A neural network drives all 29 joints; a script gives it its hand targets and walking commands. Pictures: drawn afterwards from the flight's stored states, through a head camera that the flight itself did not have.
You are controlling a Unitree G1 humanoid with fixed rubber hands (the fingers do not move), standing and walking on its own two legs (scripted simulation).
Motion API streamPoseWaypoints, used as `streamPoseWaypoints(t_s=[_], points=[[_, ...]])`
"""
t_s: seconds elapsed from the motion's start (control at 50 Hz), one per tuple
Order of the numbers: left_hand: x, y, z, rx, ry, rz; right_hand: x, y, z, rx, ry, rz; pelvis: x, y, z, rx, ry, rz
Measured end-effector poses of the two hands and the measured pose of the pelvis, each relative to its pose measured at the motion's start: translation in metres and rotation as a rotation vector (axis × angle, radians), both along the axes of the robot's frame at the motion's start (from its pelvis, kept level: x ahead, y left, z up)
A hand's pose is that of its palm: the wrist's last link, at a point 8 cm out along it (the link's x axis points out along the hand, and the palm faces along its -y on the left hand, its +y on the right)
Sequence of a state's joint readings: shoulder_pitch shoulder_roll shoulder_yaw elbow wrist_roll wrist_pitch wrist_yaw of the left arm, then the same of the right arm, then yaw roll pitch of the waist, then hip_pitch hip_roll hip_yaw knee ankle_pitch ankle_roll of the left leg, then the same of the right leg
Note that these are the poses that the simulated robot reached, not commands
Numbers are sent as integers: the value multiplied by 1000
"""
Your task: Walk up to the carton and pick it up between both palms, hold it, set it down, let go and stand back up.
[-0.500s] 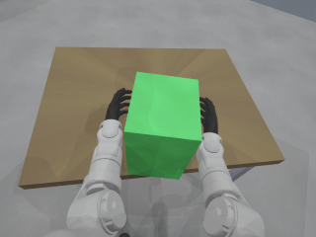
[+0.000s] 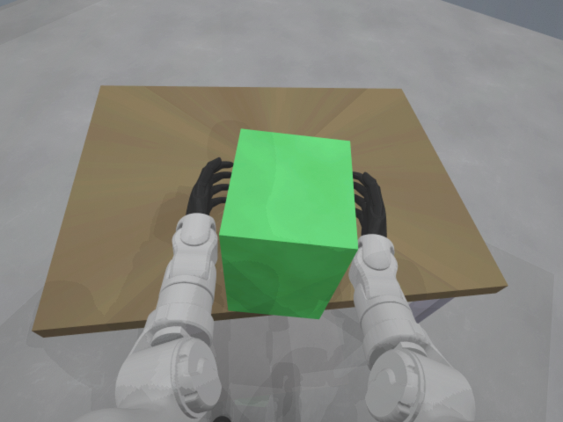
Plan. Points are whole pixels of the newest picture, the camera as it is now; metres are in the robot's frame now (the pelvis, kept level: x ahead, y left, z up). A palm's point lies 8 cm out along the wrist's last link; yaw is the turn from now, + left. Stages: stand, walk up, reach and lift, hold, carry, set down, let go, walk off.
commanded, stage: reach and lift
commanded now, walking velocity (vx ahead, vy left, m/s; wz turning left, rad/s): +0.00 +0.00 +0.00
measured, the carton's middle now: (283, 233) +0.39 +0.01 -0.01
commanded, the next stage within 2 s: none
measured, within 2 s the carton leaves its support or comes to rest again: leaves its support in 0.30 s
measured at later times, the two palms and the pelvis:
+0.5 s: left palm (196, 212) +0.38 +0.15 +0.05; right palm (373, 221) +0.37 -0.11 +0.07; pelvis -0.01 +0.00 +0.00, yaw +0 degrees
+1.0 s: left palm (179, 191) +0.37 +0.16 +0.11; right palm (377, 201) +0.36 -0.09 +0.13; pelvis -0.02 +0.01 +0.00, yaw +1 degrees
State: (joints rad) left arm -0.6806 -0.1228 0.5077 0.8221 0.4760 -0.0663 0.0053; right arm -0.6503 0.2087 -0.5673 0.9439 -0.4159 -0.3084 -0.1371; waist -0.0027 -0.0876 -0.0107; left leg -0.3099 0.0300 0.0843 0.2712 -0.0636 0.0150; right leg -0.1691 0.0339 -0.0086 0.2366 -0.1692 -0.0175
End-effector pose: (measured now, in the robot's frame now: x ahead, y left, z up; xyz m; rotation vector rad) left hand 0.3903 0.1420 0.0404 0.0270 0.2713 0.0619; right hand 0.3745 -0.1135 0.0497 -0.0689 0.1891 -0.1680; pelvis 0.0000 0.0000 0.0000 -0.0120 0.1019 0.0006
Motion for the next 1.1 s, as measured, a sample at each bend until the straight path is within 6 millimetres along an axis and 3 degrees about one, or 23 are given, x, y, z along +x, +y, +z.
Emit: streamPoseWaypoints(t_s=[0.42,0.82,1.1], points=[[-11,4,5,-2,-4,9,-5,4,18,-11,-33,23,-6,-1,1,-2,-29,6],[-20,12,57,9,-24,16,-13,12,62,9,-62,27,-19,7,1,0,-140,12],[-27,20,77,29,-20,31,-13,20,83,19,-89,53,-20,11,0,3,-195,27]])
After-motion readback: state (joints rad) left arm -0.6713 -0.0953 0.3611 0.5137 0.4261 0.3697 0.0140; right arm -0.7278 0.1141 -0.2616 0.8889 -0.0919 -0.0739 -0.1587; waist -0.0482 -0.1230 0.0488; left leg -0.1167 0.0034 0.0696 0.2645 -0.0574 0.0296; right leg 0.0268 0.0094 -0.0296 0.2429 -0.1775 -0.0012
